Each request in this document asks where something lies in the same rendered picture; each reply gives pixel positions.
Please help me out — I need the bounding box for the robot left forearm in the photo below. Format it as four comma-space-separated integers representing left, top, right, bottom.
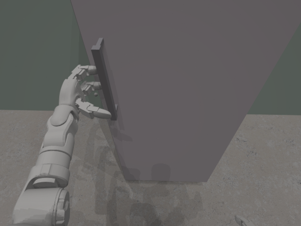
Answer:
11, 105, 79, 224

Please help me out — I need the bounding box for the handle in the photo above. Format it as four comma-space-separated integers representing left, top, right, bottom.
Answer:
91, 38, 118, 121

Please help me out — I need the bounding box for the robot right hand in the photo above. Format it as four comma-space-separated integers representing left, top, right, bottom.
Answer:
235, 215, 255, 226

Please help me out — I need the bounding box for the robot left hand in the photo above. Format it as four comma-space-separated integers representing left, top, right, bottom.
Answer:
59, 65, 111, 119

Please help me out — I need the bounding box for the fridge door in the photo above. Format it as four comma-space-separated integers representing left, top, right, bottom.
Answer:
71, 0, 301, 182

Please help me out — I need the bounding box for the left robot upper arm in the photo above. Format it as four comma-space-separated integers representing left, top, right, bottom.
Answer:
7, 187, 70, 226

